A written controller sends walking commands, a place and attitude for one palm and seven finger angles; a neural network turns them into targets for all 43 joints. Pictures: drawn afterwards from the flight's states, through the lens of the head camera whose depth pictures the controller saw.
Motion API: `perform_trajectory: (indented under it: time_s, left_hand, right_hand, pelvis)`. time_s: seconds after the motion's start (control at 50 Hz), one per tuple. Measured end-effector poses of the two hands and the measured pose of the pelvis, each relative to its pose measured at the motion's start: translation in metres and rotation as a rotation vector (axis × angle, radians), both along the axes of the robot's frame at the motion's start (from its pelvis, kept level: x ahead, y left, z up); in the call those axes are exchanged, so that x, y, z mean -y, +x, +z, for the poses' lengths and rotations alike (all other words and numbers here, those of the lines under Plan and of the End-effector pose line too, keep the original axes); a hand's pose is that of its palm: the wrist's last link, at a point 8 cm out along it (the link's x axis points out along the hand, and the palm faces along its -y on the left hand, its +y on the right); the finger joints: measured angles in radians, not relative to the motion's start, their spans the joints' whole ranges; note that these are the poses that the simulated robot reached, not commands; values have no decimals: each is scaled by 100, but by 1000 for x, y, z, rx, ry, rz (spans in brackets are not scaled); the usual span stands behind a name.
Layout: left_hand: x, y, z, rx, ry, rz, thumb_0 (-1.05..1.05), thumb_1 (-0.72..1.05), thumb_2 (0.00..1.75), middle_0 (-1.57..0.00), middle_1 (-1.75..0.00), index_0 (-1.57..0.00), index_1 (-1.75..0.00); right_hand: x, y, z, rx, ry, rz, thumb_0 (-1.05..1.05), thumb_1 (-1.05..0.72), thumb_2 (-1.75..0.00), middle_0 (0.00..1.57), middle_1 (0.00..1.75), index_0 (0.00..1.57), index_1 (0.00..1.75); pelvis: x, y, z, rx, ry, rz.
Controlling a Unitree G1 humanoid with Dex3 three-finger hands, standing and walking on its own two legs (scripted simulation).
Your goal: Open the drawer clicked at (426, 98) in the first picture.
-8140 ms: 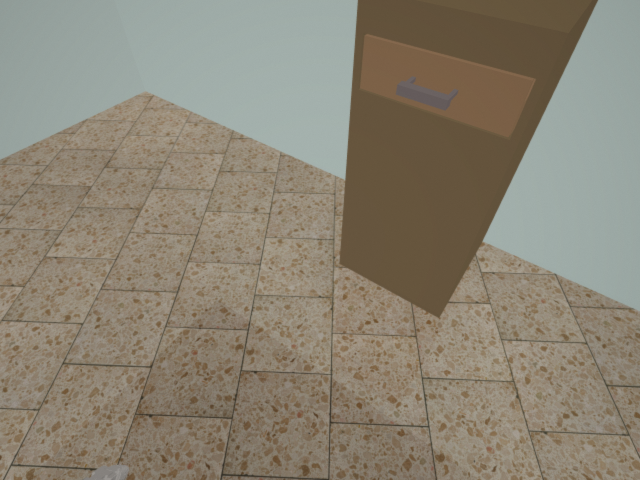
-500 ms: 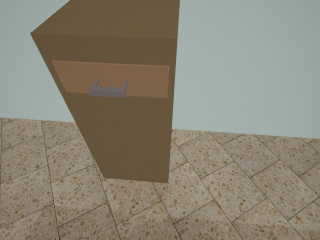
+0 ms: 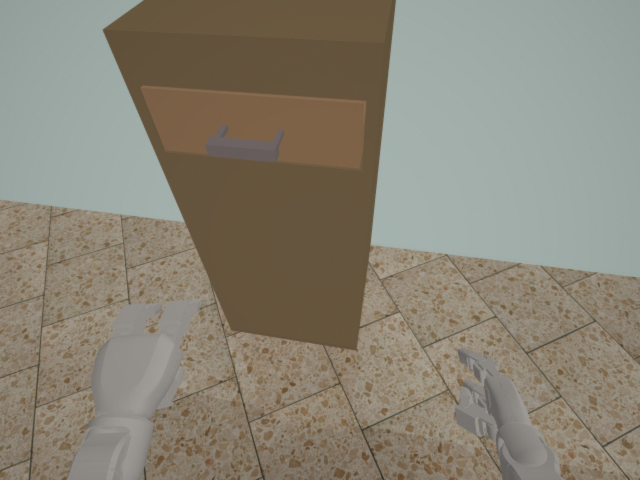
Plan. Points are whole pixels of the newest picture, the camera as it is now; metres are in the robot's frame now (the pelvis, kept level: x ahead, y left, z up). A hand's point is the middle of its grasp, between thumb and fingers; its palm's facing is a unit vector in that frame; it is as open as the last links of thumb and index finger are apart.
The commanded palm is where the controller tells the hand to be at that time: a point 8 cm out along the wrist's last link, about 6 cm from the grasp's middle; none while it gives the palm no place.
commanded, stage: raise the hand with hooked fingers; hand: left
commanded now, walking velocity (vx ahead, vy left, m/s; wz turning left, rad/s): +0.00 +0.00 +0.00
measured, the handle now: (246, 141) +0.60 +0.24 +0.09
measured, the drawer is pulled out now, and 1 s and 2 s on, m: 0.00 0.00 0.00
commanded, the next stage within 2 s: move the hooked fingers above the handle in 1.30 s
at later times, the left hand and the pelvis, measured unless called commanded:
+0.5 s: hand (144, 277) +0.28 +0.26 +0.12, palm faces +0.11 -0.08 -0.99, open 12.6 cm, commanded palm +0.26 +0.26 +0.18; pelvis +0.01 +0.03 +0.03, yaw +0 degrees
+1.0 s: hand (110, 189) +0.33 +0.28 +0.21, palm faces +0.10 -0.03 -0.99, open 13.9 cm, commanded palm +0.29 +0.27 +0.26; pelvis +0.01 +0.03 +0.04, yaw +1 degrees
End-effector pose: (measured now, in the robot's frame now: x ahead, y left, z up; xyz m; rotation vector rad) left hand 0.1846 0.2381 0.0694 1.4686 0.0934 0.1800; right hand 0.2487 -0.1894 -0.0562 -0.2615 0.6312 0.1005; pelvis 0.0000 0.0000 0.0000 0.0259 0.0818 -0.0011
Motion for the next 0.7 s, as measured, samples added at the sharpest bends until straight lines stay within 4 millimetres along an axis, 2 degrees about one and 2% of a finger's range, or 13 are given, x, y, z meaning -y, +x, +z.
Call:
perform_trajectory:
  time_s: [0.08, 0.14, 0.24, 0.32, 0.4, 0.48, 0.7]
  left_hand:
    - [-4, 23, 26, 24, -6, -1, 0, 29, 64, -27, -68, -26, -68]
    - [-2, 34, 40, 5, -19, -30, 0, 22, 61, -27, -73, -26, -73]
    - [-2, 43, 53, -30, -12, -93, 0, 11, 56, -28, -80, -27, -80]
    - [-10, 48, 63, -16, -1, -112, 0, 2, 52, -29, -86, -28, -86]
    - [-18, 57, 78, 24, 9, -110, 0, -7, 48, -30, -92, -29, -92]
    - [-22, 68, 95, 55, 15, -111, 0, -17, 44, -30, -98, -29, -98]
    - [-29, 96, 140, 46, 45, -123, 0, -40, 34, -32, -114, -31, -114]
  right_hand:
    - [-12, -21, -12, -74, 38, -16, 1, -91, -90, 20, 30, 20, 30]
    - [-14, -39, -19, -135, 52, -40, 1, -91, -90, 20, 30, 21, 30]
    - [-4, -64, -26, -218, 32, -86, 1, -90, -90, 21, 30, 21, 30]
    - [8, -73, -27, -250, -1, -121, 1, -90, -90, 20, 30, 21, 30]
    - [15, -69, -24, -245, -22, -142, 1, -91, -90, 20, 30, 20, 30]
    - [14, -56, -16, -212, -19, -147, 1, -91, -90, 20, 30, 20, 30]
    - [-14, -16, 7, -122, 36, -87, 1, -91, -90, 20, 30, 20, 30]
  pelvis:
    - [-3, 2, 7, 24, -7, 3]
    - [-7, 5, 13, 35, -7, -4]
    - [-13, 8, 21, 49, -7, -14]
    - [-18, 10, 24, 57, -10, -13]
    - [-22, 11, 27, 64, -12, -8]
    - [-26, 13, 30, 75, -13, -6]
    - [-28, 17, 36, 107, -17, 1]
